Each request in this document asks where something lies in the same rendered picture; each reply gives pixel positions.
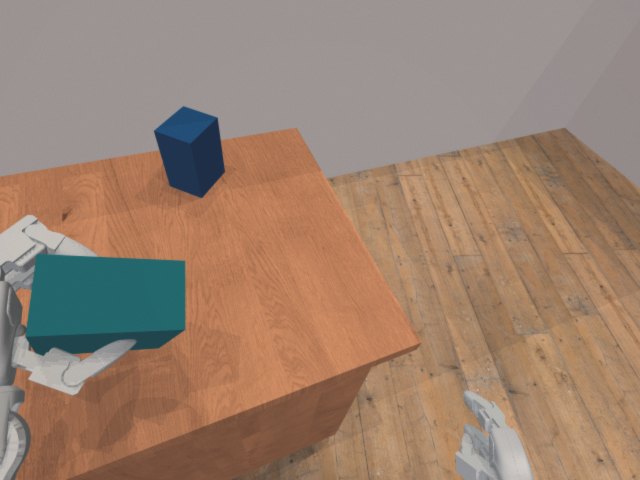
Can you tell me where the right robot hand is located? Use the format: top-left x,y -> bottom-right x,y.
455,390 -> 534,480

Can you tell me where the sponge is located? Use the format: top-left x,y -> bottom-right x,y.
25,254 -> 185,356

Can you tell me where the robot left forearm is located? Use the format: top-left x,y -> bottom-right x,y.
0,385 -> 31,480

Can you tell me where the left robot hand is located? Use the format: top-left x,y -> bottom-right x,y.
0,215 -> 137,396

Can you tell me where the table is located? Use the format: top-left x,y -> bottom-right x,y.
0,128 -> 422,480

